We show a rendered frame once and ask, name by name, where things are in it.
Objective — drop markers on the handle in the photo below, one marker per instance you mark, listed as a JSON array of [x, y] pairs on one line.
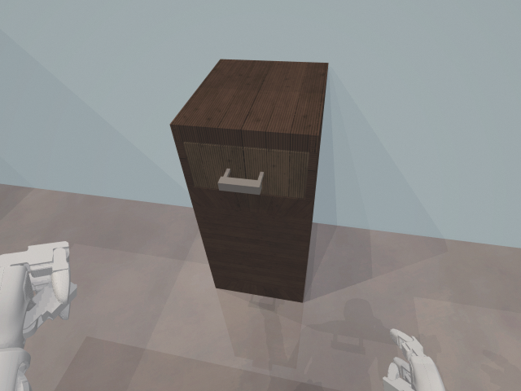
[[240, 185]]

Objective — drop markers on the right robot hand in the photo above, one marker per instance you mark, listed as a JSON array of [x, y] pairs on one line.
[[420, 374]]

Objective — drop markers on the drawer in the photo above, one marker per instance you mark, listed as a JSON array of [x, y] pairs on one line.
[[285, 172]]

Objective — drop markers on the left robot forearm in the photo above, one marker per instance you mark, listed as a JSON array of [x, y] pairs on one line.
[[14, 362]]

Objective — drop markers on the left robot hand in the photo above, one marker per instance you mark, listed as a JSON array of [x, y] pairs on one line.
[[50, 278]]

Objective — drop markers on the cabinet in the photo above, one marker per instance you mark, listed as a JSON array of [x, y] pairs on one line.
[[256, 244]]

